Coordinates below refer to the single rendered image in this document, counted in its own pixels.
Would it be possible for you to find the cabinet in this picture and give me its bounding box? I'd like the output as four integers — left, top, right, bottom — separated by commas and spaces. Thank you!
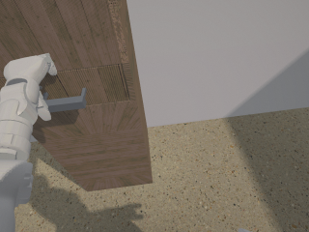
0, 0, 153, 191

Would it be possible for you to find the handle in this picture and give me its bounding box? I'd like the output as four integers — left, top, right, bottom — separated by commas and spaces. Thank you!
42, 87, 87, 113

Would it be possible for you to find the left robot upper arm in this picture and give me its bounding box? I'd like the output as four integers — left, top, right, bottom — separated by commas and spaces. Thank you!
0, 159, 34, 232

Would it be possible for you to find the drawer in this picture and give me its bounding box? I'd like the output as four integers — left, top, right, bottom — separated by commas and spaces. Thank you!
0, 63, 129, 105

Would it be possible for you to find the left robot hand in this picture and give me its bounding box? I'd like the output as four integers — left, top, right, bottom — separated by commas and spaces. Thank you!
3, 53, 57, 121

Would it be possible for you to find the robot left forearm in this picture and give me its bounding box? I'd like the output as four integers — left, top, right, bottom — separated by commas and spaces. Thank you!
0, 75, 40, 161

